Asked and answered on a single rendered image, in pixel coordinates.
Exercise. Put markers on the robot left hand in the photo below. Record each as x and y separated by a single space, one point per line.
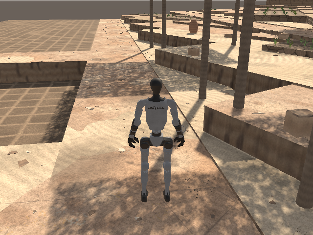
130 140

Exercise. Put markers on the robot torso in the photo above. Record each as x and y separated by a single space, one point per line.
156 118

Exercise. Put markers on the right robot forearm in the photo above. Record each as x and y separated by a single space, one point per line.
179 130

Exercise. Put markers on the robot right hand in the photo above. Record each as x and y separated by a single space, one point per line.
179 140

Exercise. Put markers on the left robot shin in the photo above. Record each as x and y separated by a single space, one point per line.
144 179

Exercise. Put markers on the left robot forearm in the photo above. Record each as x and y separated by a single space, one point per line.
133 130

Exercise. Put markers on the robot right upper arm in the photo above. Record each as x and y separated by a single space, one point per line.
171 103

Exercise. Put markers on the robot left upper arm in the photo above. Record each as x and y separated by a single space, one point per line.
138 111

